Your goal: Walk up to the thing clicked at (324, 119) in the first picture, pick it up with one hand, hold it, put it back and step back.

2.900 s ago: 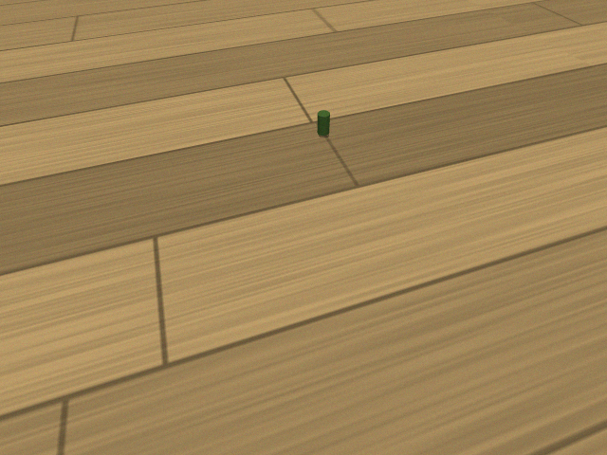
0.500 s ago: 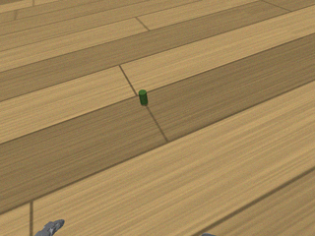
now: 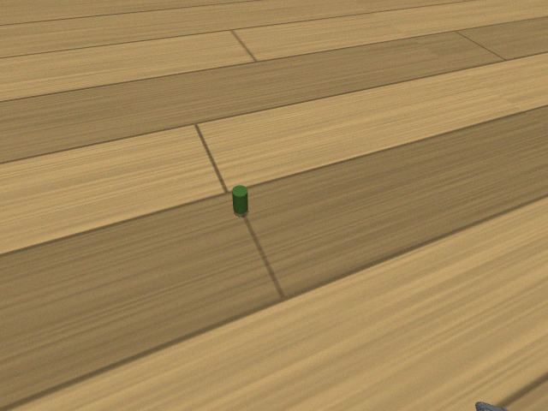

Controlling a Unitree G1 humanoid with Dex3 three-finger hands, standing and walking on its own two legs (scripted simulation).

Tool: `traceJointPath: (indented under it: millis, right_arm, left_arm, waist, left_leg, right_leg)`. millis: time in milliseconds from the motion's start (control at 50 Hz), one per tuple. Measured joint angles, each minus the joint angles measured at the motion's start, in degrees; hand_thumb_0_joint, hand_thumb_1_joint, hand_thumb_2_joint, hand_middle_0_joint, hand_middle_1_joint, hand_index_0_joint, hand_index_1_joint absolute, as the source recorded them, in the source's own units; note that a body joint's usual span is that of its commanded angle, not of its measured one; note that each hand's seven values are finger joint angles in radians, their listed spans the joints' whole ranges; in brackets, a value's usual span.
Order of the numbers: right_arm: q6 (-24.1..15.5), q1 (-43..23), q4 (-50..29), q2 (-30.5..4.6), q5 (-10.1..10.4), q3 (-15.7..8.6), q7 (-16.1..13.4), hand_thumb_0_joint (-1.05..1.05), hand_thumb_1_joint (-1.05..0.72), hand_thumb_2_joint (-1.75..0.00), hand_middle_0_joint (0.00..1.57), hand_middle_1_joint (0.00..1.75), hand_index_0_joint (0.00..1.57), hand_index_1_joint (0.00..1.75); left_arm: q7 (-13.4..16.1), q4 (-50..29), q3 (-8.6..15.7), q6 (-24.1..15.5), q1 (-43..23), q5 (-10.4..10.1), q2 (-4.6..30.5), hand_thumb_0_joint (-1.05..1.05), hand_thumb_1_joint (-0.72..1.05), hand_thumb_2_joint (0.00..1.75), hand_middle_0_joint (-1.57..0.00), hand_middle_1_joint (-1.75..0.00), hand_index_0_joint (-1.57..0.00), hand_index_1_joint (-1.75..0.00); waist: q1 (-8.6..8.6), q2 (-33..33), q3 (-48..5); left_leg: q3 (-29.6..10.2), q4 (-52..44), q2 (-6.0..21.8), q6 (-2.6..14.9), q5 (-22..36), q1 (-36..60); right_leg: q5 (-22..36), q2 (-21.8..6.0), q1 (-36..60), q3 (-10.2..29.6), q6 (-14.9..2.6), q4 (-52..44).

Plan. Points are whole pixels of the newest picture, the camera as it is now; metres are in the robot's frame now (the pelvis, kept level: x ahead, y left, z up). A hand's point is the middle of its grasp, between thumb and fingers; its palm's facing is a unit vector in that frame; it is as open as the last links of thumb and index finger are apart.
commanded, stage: walk up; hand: left
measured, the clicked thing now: (240, 199) +1.09 +0.18 -0.70
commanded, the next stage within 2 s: none
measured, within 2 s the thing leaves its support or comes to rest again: neither
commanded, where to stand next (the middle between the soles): +0.72 +0.00 m, yaw -1 degrees
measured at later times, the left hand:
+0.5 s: hand (162, 298) +0.32 +0.23 -0.11, palm faces -0.05 -0.92 -0.39, open 7.4 cm
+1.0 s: hand (154, 241) +0.47 +0.29 -0.15, palm faces -0.09 -0.94 -0.33, open 7.4 cm
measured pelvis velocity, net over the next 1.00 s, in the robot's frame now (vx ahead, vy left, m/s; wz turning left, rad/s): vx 0.41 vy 0.02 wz -0.02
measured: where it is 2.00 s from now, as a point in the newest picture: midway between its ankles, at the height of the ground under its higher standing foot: (275, 286)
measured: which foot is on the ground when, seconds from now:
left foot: down 0.00-0.34, up 0.36-0.72, down 0.74-1.00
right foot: up 0.00-0.30, down 0.32-0.76, up 0.78-1.00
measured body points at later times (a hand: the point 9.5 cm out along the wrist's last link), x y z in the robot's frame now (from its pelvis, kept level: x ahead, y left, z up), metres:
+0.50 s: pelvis +0.22 -0.03 +0.00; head +0.24 -0.06 +0.45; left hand +0.32 +0.28 -0.09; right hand +0.26 -0.35 -0.13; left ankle +0.20 +0.11 -0.67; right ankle +0.27 -0.14 -0.73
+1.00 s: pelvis +0.41 +0.02 +0.01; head +0.43 +0.04 +0.46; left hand +0.47 +0.34 -0.12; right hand +0.45 -0.31 -0.09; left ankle +0.41 +0.12 -0.73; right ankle +0.48 -0.13 -0.68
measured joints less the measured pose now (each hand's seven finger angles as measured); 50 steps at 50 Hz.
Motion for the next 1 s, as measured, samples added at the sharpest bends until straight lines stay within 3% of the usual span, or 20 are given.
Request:
traceJointPath:
  millis: [140,280,320,340,400,460,600,700,740,760,800,840,880,1000]
  right_arm:
    - [-0.2,4.1,0.4,-0.2,-0.3,0.6,-0.3,0.00,-0.90,-0.90,0.20,0.30,0.21,0.30]
    - [1.0,7.9,1.1,-1.4,-0.3,0.1,-0.4,0.01,-0.90,-0.90,0.20,0.30,0.21,0.30]
    - [1.5,9.0,1.2,-1.8,-0.3,0.1,-0.7,0.01,-0.90,-0.90,0.20,0.30,0.21,0.30]
    - [1.8,8.8,1.6,-2.1,-0.3,0.0,-0.9,0.01,-0.90,-0.90,0.20,0.30,0.21,0.30]
    - [2.8,7.0,2.6,-1.9,-0.1,0.5,-1.4,0.01,-0.91,-0.90,0.20,0.30,0.21,0.30]
    - [2.8,5.4,2.7,-2.2,0.1,0.7,-1.2,0.01,-0.91,-0.90,0.20,0.30,0.21,0.30]
    - [2.9,3.1,1.8,-2.2,-1.0,-0.2,0.7,0.01,-0.91,-0.90,0.20,0.30,0.21,0.30]
    - [2.5,2.7,2.3,-2.3,-1.4,-0.9,1.4,0.01,-0.91,-0.90,0.20,0.30,0.21,0.30]
    - [1.7,3.1,2.1,-2.7,-1.5,-1.1,1.3,0.01,-0.91,-0.90,0.20,0.30,0.21,0.30]
    - [1.2,2.9,2.0,-2.6,-1.6,-1.3,1.0,0.00,-0.91,-0.90,0.20,0.30,0.21,0.30]
    - [0.4,2.7,1.1,-2.3,-1.4,-1.3,0.2,0.00,-0.91,-0.90,0.20,0.30,0.21,0.30]
    - [0.2,2.8,0.5,-1.5,-0.8,-0.8,-0.3,0.00,-0.91,-0.90,0.20,0.30,0.21,0.30]
    - [0.0,3.4,0.2,-0.5,-0.5,-0.1,-0.7,0.00,-0.91,-0.90,0.20,0.30,0.21,0.30]
    - [0.0,6.0,0.0,-0.1,-0.6,0.7,-1.2,0.00,-0.90,-0.90,0.20,0.30,0.21,0.30]
  left_arm:
    - [-1.8,-1.3,0.3,0.6,-3.1,0.8,-0.9,0.01,0.91,0.90,-0.20,-0.30,-0.20,-0.30]
    - [-2.4,-1.9,1.0,0.5,-6.7,1.0,-1.7,0.01,0.91,0.90,-0.20,-0.30,-0.20,-0.30]
    - [-2.2,-2.3,1.2,-0.1,-7.3,1.1,-1.7,0.01,0.91,0.90,-0.20,-0.30,-0.20,-0.30]
    - [-1.8,-2.5,1.5,-0.6,-7.9,1.2,-2.2,0.01,0.91,0.90,-0.20,-0.30,-0.20,-0.30]
    - [-1.0,-4.2,1.1,-1.7,-8.6,0.6,-3.2,0.01,0.91,0.90,-0.20,-0.30,-0.20,-0.30]
    - [-0.4,-5.1,0.2,-1.9,-7.7,0.1,-4.4,0.00,0.91,0.90,-0.21,-0.30,-0.21,-0.30]
    - [-0.6,-5.1,0.1,-1.7,-3.2,1.0,-3.7,0.00,0.90,0.90,-0.21,-0.30,-0.21,-0.30]
    - [-0.9,-4.3,0.6,-1.2,-0.3,1.2,-1.6,0.01,0.90,0.90,-0.21,-0.30,-0.21,-0.30]
    - [-0.9,-3.7,0.7,-0.6,1.0,1.3,-0.9,0.01,0.90,0.90,-0.21,-0.30,-0.21,-0.30]
    - [-0.7,-3.3,0.8,-0.3,1.3,1.4,-0.5,0.01,0.90,0.90,-0.21,-0.30,-0.21,-0.30]
    - [-0.1,-1.8,0.8,0.7,0.9,1.2,-0.5,0.01,0.90,0.90,-0.21,-0.30,-0.21,-0.30]
    - [0.3,-0.8,0.3,1.2,0.3,0.9,-0.2,0.01,0.91,0.90,-0.21,-0.30,-0.20,-0.30]
    - [0.3,-0.6,0.2,1.0,-0.3,0.4,0.1,0.01,0.91,0.90,-0.20,-0.30,-0.20,-0.30]
    - [-0.9,-1.5,0.3,1.2,-2.3,0.6,-0.8,0.01,0.91,0.90,-0.20,-0.30,-0.20,-0.30]
  waist:
    - [-1.35,0.4,0.1]
    - [-3.05,2.7,0.3]
    - [-3.34,3.6,-0.1]
    - [-3.26,5.1,0.3]
    - [-2.29,6.0,1.6]
    - [-1.35,6.9,1.6]
    - [0.09,6.9,0.3]
    - [1.30,5.2,-0.7]
    - [1.22,4.5,-1.5]
    - [0.99,3.2,-1.4]
    - [0.25,2.1,-1.0]
    - [-0.43,1.3,-0.5]
    - [-0.79,0.1,0.0]
    - [-1.45,0.1,0.8]
  left_leg:
    - [1.3,-8.0,-1.3,0.15,-1.6,9.4]
    - [1.4,-6.2,-0.8,-2.03,-8.6,14.9]
    - [0.8,-1.5,0.2,-2.66,-12.9,14.8]
    - [0.1,3.6,1.8,-1.99,-14.7,13.4]
    - [-4.6,23.8,0.3,-0.77,-14.5,4.7]
    - [-6.3,30.6,0.1,-0.48,-10.6,-3.0]
    - [-6.7,15.4,3.8,-2.44,-3.1,-11.1]
    - [-5.0,4.4,4.0,-2.47,1.7,-9.1]
    - [-4.2,1.7,3.1,-1.94,2.0,-6.2]
    - [-3.4,2.7,2.0,-1.68,2.7,-5.8]
    - [-2.5,5.8,1.3,-1.14,-0.3,-5.6]
    - [-2.0,4.8,1.0,-0.74,-1.4,-3.5]
    - [-1.3,1.9,0.5,-0.85,-1.3,-0.4]
    - [-0.1,-4.3,-0.4,-0.63,-2.0,6.9]
  right_leg:
    - [6.7,-3.6,-7.4,-1.9,2.08,-13.9]
    - [13.4,-2.7,-4.0,-4.4,0.79,-28.7]
    - [13.5,-1.2,-0.9,-5.2,0.18,-31.0]
    - [12.9,-0.1,-0.6,-6.0,0.35,-29.4]
    - [9.2,0.3,0.7,-6.4,0.18,-26.6]
    - [8.9,0.5,4.6,-6.7,0.14,-30.1]
    - [7.1,1.2,11.1,-7.5,0.36,-35.6]
    - [2.1,0.5,14.0,-7.9,1.68,-33.7]
    - [-1.7,-0.4,14.1,-7.8,2.10,-29.9]
    - [-3.8,-1.7,13.1,-7.0,1.33,-25.8]
    - [-6.3,-0.9,8.3,-3.2,0.32,-13.1]
    - [-5.1,0.7,3.3,-1.1,-0.17,-3.6]
    - [-2.2,0.7,-0.4,-0.5,-0.19,-1.2]
    - [3.3,-2.0,-6.4,-1.5,1.57,-10.1]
